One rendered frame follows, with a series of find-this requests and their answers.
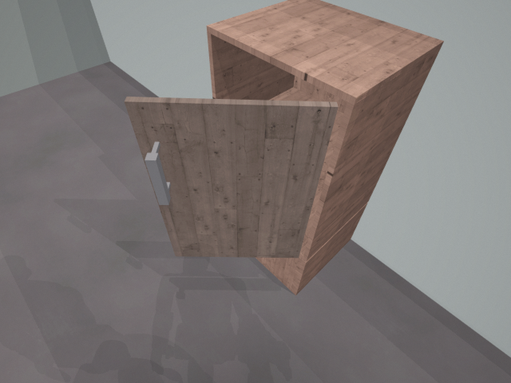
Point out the cupboard door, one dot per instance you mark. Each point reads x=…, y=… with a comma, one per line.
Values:
x=243, y=173

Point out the handle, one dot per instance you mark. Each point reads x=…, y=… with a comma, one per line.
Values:
x=161, y=187

